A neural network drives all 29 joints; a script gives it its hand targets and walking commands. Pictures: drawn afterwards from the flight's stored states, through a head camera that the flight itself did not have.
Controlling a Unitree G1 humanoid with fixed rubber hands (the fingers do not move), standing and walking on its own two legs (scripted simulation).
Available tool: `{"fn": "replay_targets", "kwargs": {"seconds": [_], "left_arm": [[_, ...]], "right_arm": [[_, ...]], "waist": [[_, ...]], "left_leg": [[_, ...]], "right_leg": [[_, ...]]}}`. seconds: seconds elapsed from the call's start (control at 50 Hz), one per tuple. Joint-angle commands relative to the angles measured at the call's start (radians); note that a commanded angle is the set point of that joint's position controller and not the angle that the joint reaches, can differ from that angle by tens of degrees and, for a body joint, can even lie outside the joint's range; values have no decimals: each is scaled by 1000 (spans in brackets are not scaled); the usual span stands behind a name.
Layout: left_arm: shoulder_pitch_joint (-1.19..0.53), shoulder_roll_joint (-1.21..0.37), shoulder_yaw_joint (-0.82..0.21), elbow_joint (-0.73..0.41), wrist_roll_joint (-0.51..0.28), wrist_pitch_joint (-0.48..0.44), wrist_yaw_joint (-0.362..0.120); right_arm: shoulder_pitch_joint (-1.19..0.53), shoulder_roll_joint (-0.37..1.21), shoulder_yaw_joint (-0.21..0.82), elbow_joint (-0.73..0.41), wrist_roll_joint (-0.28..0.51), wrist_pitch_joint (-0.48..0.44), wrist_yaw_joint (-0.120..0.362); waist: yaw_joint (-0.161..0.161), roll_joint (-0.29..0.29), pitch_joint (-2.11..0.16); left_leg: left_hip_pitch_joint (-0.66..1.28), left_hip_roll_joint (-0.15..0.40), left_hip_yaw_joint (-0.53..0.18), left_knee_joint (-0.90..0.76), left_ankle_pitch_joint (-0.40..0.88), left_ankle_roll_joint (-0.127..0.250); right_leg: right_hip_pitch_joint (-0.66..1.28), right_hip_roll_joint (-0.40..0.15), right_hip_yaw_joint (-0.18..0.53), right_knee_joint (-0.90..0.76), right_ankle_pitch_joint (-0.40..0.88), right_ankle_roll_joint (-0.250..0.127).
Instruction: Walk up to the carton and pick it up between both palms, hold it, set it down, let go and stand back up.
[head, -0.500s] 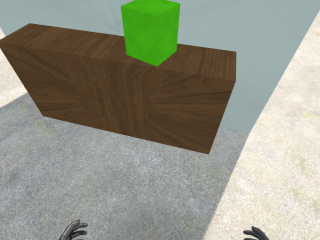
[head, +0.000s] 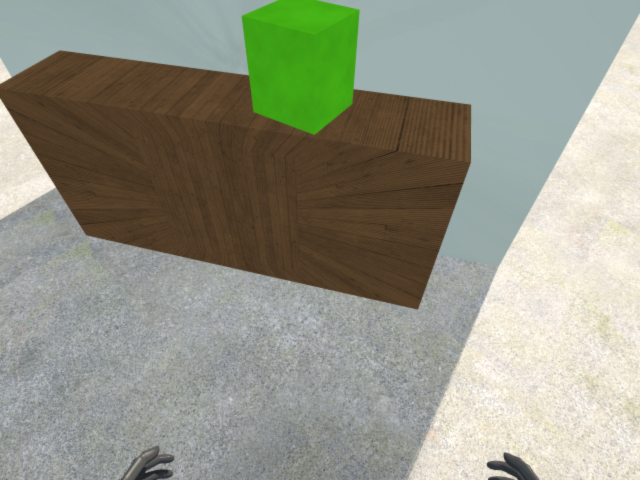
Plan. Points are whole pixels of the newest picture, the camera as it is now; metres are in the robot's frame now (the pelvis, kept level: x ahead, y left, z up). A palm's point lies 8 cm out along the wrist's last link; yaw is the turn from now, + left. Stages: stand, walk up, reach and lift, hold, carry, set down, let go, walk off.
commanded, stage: stand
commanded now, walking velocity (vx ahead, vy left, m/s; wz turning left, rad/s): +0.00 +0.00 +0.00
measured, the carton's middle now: (302, 64) +1.10 +0.06 +0.02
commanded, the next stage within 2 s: none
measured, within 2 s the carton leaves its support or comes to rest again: neither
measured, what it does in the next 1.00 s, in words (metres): stands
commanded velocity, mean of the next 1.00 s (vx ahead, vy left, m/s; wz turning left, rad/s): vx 0.00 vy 0.00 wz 0.00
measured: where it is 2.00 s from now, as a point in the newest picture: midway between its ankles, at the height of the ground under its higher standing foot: outside the picture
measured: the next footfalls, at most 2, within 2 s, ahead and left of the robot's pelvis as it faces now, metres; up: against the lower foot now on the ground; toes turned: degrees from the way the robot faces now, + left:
none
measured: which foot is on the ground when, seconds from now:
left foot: down 0.00-1.00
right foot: down 0.00-1.00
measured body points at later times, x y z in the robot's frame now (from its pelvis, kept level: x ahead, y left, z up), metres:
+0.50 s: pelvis +0.00 +0.00 +0.00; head +0.00 +0.00 +0.45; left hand +0.11 +0.26 -0.10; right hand +0.11 -0.25 -0.11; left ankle +0.02 +0.13 -0.73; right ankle +0.02 -0.12 -0.73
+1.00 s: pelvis +0.00 +0.00 +0.00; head +0.01 +0.00 +0.45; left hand +0.12 +0.26 -0.11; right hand +0.11 -0.25 -0.11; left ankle +0.02 +0.13 -0.73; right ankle +0.02 -0.12 -0.73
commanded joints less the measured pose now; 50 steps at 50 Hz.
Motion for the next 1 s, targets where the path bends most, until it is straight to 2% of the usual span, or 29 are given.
{"fn": "replay_targets", "kwargs": {"seconds": [0.0,0.08,0.1,0.16,0.2,0.22,0.3,0.34,0.4,0.48,0.5,0.6,0.64,0.72,0.76,0.82,0.86,0.9,0.94,0.98], "left_arm": [[-7,115,32,-83,1,-17,4],[-9,121,31,-76,0,-20,5],[-5,124,29,-73,-1,-19,5],[-3,118,29,-72,-3,-14,5],[4,119,29,-70,0,-14,5],[2,123,28,-66,0,-16,6],[6,124,27,-63,-1,-15,5],[13,127,28,-65,-3,-14,5],[9,130,29,-60,-3,-14,5],[11,127,28,-55,1,-18,5],[17,135,30,-57,-1,-18,5],[14,128,24,-48,0,-18,8],[20,131,25,-44,-3,-16,7],[22,118,20,-43,-3,-14,8],[19,133,23,-42,-1,-15,9],[21,132,23,-39,-4,-16,10],[14,130,21,-40,0,-16,10],[14,122,19,-37,-1,-17,10],[21,131,18,-33,-4,-16,11],[9,137,23,-41,-1,-16,11]], "right_arm": [[-14,-129,-34,-77,1,-21,-4],[-2,-133,-33,-72,-2,-21,-3],[8,-130,-33,-71,-1,-19,-3],[7,-134,-33,-70,1,-19,-4],[3,-139,-36,-72,1,-19,-4],[6,-136,-36,-71,3,-20,-4],[16,-136,-31,-64,-1,-18,-4],[20,-134,-29,-64,-1,-18,-4],[25,-138,-31,-61,0,-17,-2],[19,-145,-31,-54,-1,-20,-3],[27,-140,-30,-57,1,-20,-2],[19,-141,-32,-50,2,-19,-5],[33,-133,-28,-50,2,-17,-5],[25,-152,-31,-47,3,-19,-7],[34,-143,-25,-48,2,-17,-6],[21,-138,-23,-51,4,-17,-7],[30,-143,-27,-48,4,-17,-5],[19,-147,-26,-47,4,-16,-6],[25,-146,-26,-49,3,-16,-7],[25,-143,-27,-48,3,-12,-7]], "waist": [[2,15,-24],[2,15,-41],[-5,13,-23],[1,19,-8],[3,13,-8],[-3,-9,-27],[-2,24,-10],[1,-9,-9],[-3,4,5],[2,18,-34],[-1,-2,-24],[1,24,-22],[0,-3,-4],[5,27,-12],[-4,12,-27],[5,21,-22],[-1,7,-44],[0,16,-25],[-1,-10,-41],[-2,7,-30]], "left_leg": [[-10,78,-93,-128,39,45],[7,72,-86,-111,63,44],[7,73,-81,-114,57,44],[-31,79,-92,-139,14,46],[-27,77,-97,-132,15,48],[-9,77,-94,-129,30,46],[-24,74,-91,-137,-1,46],[-29,75,-95,-132,-13,46],[-31,73,-91,-135,-22,44],[-18,75,-94,-126,14,41],[-20,72,-92,-124,12,43],[-17,77,-88,-119,49,45],[-5,76,-94,-129,40,45],[-20,84,-97,-138,70,50],[-6,78,-90,-128,57,45],[-2,82,-88,-132,71,51],[3,82,-88,-133,64,48],[15,78,-75,-118,95,44],[43,82,-77,-112,133,45],[18,77,-78,-109,99,40]], "right_leg": [[-15,-80,98,-113,70,-27],[-11,-84,98,-122,79,-27],[-35,-86,102,-128,69,-28],[-21,-77,96,-124,47,-25],[-15,-81,97,-122,52,-25],[-17,-81,100,-122,56,-26],[-22,-86,106,-130,28,-27],[-26,-82,102,-133,10,-25],[-46,-82,105,-144,-9,-27],[-12,-84,103,-127,42,-27],[-25,-85,104,-133,35,-28],[-16,-86,102,-127,83,-26],[-36,-83,98,-131,61,-25],[-10,-79,96,-115,101,-22],[-5,-82,105,-125,92,-26],[-12,-86,108,-121,107,-24],[-1,-81,99,-118,106,-23],[-14,-84,108,-123,133,-23],[-16,-84,103,-120,157,-23],[-18,-88,106,-130,134,-27]]}}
